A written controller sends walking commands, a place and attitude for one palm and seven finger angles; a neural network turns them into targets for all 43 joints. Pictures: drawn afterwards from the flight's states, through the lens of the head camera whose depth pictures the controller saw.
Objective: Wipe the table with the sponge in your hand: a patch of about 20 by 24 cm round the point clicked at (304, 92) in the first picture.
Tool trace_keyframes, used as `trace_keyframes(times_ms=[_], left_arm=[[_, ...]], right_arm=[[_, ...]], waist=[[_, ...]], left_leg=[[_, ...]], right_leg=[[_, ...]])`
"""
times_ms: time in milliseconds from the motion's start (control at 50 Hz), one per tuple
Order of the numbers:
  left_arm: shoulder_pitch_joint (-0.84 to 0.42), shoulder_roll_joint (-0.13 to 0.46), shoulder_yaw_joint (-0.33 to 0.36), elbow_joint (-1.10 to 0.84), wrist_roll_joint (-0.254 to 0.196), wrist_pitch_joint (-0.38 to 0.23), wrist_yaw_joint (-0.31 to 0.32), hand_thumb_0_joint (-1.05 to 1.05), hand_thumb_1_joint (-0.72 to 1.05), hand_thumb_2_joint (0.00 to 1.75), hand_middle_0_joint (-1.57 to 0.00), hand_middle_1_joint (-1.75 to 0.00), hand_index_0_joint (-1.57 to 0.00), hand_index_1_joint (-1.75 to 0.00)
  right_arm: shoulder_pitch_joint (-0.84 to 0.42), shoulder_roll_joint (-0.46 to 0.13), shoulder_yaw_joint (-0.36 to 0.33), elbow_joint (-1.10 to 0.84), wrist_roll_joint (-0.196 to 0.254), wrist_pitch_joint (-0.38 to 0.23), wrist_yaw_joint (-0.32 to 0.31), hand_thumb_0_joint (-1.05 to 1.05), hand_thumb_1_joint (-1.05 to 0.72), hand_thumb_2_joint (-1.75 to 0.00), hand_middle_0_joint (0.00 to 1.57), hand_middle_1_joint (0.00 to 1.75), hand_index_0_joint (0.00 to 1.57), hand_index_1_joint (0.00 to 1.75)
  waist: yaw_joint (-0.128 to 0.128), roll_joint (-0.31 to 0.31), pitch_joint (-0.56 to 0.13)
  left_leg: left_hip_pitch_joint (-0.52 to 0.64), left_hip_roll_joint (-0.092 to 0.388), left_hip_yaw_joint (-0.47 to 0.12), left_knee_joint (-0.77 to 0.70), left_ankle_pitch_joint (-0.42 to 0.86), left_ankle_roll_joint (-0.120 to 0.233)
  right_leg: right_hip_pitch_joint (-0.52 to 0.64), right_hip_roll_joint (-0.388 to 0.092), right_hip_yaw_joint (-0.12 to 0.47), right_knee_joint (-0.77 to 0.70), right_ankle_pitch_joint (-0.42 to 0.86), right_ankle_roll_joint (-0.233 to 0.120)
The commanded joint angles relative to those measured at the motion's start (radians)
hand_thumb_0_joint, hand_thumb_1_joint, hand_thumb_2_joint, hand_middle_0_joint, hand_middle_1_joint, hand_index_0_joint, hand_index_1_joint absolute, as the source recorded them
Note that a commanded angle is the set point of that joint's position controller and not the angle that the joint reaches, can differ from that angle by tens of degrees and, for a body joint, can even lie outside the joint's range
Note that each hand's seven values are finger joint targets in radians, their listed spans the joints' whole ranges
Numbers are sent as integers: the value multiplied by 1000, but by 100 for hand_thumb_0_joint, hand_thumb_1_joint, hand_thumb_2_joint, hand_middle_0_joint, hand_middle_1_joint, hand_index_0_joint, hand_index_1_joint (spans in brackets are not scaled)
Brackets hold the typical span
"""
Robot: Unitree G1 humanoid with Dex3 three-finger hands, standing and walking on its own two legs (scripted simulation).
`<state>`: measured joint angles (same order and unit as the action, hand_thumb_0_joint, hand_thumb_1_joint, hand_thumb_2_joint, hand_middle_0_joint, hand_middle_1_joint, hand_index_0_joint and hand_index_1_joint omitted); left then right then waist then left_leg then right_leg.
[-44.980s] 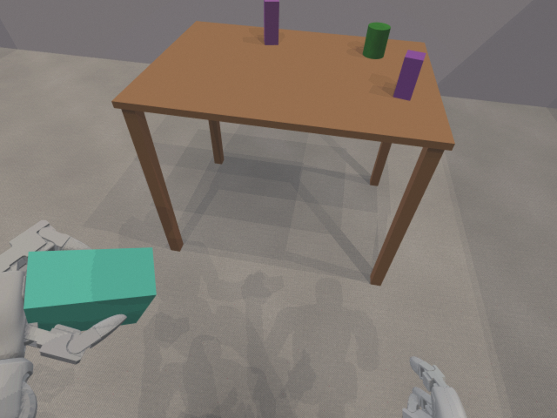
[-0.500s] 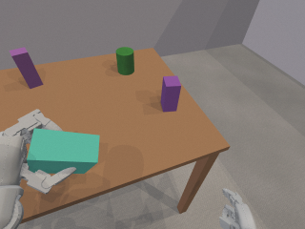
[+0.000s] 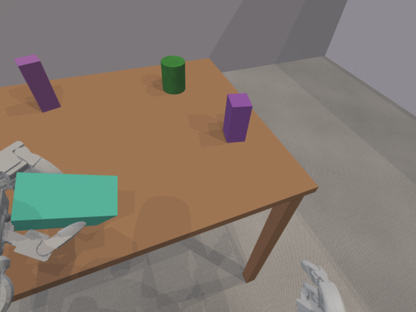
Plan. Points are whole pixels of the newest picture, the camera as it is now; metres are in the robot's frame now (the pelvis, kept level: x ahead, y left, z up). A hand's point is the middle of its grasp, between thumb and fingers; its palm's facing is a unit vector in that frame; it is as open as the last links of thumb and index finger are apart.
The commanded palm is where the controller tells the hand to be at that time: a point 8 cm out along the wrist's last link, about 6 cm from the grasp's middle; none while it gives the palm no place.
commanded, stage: step back with the hand held close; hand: left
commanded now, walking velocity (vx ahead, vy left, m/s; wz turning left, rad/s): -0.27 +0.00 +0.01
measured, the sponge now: (78, 203) +0.22 +0.21 +0.17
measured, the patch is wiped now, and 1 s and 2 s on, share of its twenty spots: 1.00 1.00 1.00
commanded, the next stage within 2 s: stop stepping back and stand still in 0.84 s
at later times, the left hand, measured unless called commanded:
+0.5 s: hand (58, 237) +0.17 +0.20 +0.18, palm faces +0.30 -0.88 -0.36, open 9.7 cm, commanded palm +0.11 +0.27 +0.21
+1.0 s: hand out of the picture +0.01 +0.20 +0.18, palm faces +0.30 -0.88 -0.37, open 9.7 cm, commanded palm -0.04 +0.26 +0.21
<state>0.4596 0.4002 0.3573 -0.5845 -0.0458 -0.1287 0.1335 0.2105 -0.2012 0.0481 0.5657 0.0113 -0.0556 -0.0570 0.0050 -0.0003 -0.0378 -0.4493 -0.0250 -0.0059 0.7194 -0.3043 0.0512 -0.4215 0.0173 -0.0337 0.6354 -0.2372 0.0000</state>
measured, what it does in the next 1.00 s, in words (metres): walks backwards: left foot, then right foot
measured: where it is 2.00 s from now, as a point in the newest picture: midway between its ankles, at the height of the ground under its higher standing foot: outside the picture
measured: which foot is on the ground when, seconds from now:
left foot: down 0.00-0.38, up 0.40-0.56, down 0.58-0.84, up 0.86-1.00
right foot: down 0.00-0.60, up 0.62-0.80, down 0.82-1.00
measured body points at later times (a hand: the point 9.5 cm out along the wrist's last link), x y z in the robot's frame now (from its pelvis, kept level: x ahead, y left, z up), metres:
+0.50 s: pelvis -0.05 -0.02 +0.00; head -0.02 +0.01 +0.45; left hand +0.15 +0.25 +0.20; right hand +0.12 -0.25 -0.07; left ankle -0.03 +0.11 -0.69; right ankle +0.02 -0.13 -0.72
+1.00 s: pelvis -0.20 -0.02 +0.00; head -0.19 +0.00 +0.45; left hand -0.01 +0.24 +0.20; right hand -0.03 -0.25 -0.07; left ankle -0.21 +0.11 -0.67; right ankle -0.10 -0.13 -0.72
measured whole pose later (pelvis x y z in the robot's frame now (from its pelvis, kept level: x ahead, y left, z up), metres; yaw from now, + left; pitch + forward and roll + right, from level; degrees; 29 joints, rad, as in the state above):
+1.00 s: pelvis -0.20 -0.02 +0.00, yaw +0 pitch +1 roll +1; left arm 0.52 0.39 0.32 -0.64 -0.05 -0.14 0.11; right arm 0.19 -0.17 0.03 0.59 0.02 -0.08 -0.04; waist -0.02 -0.07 -0.01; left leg -0.48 0.03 0.03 1.00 -0.49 -0.02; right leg -0.48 -0.02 -0.02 0.61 -0.15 -0.02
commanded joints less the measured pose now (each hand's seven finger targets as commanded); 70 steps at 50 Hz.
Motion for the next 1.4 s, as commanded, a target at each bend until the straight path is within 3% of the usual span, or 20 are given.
trace_keyframes(times_ms=[0, 120, 260, 340, 400, 520, 600, 640, 780, 840, 880, 980, 1000, 1060, 1080, 1140, 1240, 1260, 1300, 1380], left_arm=[[-92, 185, 124, -250, -17, -73, 34, 0, 10, 130, -120, -160, -120, -160], [-71, 168, 143, -288, -4, -86, 42, 0, 10, 130, -120, -160, -120, -160], [-97, 139, 105, -244, -6, -81, 29, 0, 10, 130, -120, -160, -120, -160], [-63, 146, 96, -243, -11, -81, 27, 0, 10, 130, -120, -160, -120, -160], [5, 198, 151, -283, -22, -76, 41, 0, 10, 130, -120, -160, -120, -160], [60, 198, 181, -303, -25, -91, 49, 0, 10, 130, -120, -160, -120, -160], [27, 222, 212, -413, -36, -116, 52, 0, 10, 130, -120, -160, -120, -160], [-18, 170, 187, -383, -23, -112, 47, 0, 10, 130, -120, -160, -120, -160], [-68, 99, 90, -228, -8, -88, 12, 0, 10, 130, -120, -160, -120, -160], [-36, 150, 107, -224, -22, -88, 16, 0, 10, 130, -120, -160, -120, -160], [6, 145, 118, -242, -26, -68, 9, 0, 10, 130, -120, -160, -120, -160], [-39, 161, 130, -251, -21, -62, 36, 0, 10, 130, -120, -160, -120, -160], [-49, 180, 142, -252, -20, -62, 43, 0, 10, 130, -120, -160, -120, -160], [-120, 192, 142, -301, -14, -67, 55, 0, 10, 130, -120, -160, -120, -160], [-163, 194, 140, -280, -2, -61, 55, 0, 10, 130, -120, -160, -120, -160], [-111, 141, 105, -165, 9, -48, 37, 0, 10, 130, -120, -160, -120, -160], [-194, 99, 47, -96, 9, -37, 4, 0, 10, 130, -120, -160, -120, -160], [-219, 107, 38, -104, 15, -34, 0, 0, 10, 130, -120, -160, -120, -160], [-254, 147, 65, -100, 5, -37, -2, 0, 10, 130, -120, -160, -120, -160], [-173, 165, 90, -176, -14, -45, -2, 0, 10, 130, -120, -160, -120, -160]], right_arm=[[-80, -156, -73, -149, -1, -39, -21, 0, -90, -90, 20, 30, 20, 30], [-108, -162, -74, -175, -9, -41, -28, 0, -90, -90, 20, 30, 20, 30], [-80, -151, -74, -135, -18, -76, -12, 0, -90, -90, 20, 30, 20, 30], [-92, -146, -91, -157, 4, -57, -10, 0, -90, -90, 20, 30, 20, 30], [-88, -111, -84, -142, -4, -29, -2, 0, -90, -90, 20, 30, 20, 30], [-78, -107, -89, -144, -3, -17, -14, 0, -90, -90, 20, 30, 20, 30], [-61, -144, -124, -144, -19, -102, -10, 0, -90, -90, 20, 30, 20, 30], [-21, -141, -130, -92, -21, -131, 4, 0, -90, -90, 20, 30, 20, 30], [-73, -147, -92, -121, -4, -144, 21, 0, -90, -90, 20, 30, 20, 30], [-73, -126, -122, -142, 27, -132, 6, 0, -90, -90, 20, 30, 20, 30], [-88, -65, -75, -121, 6, -97, 9, 0, -90, -90, 20, 30, 20, 30], [-63, -100, -67, -131, 2, -67, -16, 0, -90, -90, 20, 30, 20, 30], [-56, -126, -76, -138, 0, -72, -27, 0, -90, -90, 20, 30, 20, 30], [-74, -172, -96, -165, 4, -108, -38, 0, -90, -90, 20, 30, 20, 30], [-56, -139, -95, -140, 12, -111, -23, 0, -90, -90, 20, 30, 20, 30], [-56, -125, -87, -70, 19, -125, 19, 0, -90, -90, 20, 30, 20, 30], [-81, -160, -70, -102, 10, -109, 4, 0, -90, -90, 20, 30, 20, 30], [-87, -153, -75, -111, 12, -100, 2, 0, -90, -90, 20, 30, 20, 30], [-81, -135, -82, -98, 19, -95, 5, 0, -90, -90, 20, 30, 20, 30], [-104, -94, -56, -62, 12, -56, 4, 0, -90, -90, 20, 30, 20, 30]], waist=[[-33, 16, -84], [-15, 170, -106], [1, 136, -136], [-22, -65, -97], [-26, -145, -182], [-38, -52, -180], [-31, 367, -230], [-26, 223, -195], [11, 129, -80], [13, -328, -132], [-27, -184, -157], [-42, -166, -162], [-49, -41, -142], [-36, 337, -73], [-68, 356, -23], [-24, 150, 44], [-3, 133, 14], [-1, -30, 7], [-16, -301, -46], [-38, -94, 25]], left_leg=[[20, 115, -177, -95, -190, -2], [-93, 222, -286, -337, -234, 48], [120, 284, -269, -249, 369, 46], [-23, 119, -120, -19, -180, -30], [32, 49, -69, 361, -193, -69], [105, 96, -21, -154, 1, -44], [273, 404, -308, -308, 650, 116], [359, 377, -221, -220, 876, 108], [67, 262, -120, -133, 168, -10], [-11, 39, -6, 456, -237, -88], [-11, 77, -55, 562, -177, -90], [219, 64, 36, 14, -197, -31], [271, 73, 36, -152, -156, -14], [117, 335, -225, -497, -150, 114], [22, 344, -321, -502, -236, 146], [1, 306, -197, -407, -202, 125], [-72, 193, -71, -186, -381, 31], [-104, 105, 25, 64, -341, 11], [-139, 15, 5, 557, -166, -32], [73, 113, -15, 288, -79, -12]], right_leg=[[-18, -219, 250, -161, 32, -104], [93, -57, 79, 69, -40, -15], [93, -34, 92, -60, -60, 2], [54, -237, 273, -197, 163, -106], [10, -429, 376, -272, 446, -217], [95, -286, 204, -71, 451, -70], [-189, -12, 59, 403, -310, 43], [-223, -13, 108, 412, -316, 37], [176, -36, 17, -202, 108, 28], [20, -408, 387, -370, 217, -168], [-18, -352, 293, -283, 194, -154], [-96, -279, 241, -275, -183, -74], [-104, -239, 204, -199, -198, -58], [-98, 55, -11, 437, -276, 32], [-146, 5, 83, 613, -229, 28], [-181, -53, 108, 552, -153, 17], [224, 7, -64, -109, -93, -4], [236, -56, 18, -220, -81, -45], [111, -350, 502, -465, -295, -174], [-157, -295, 277, -404, -370, -152]])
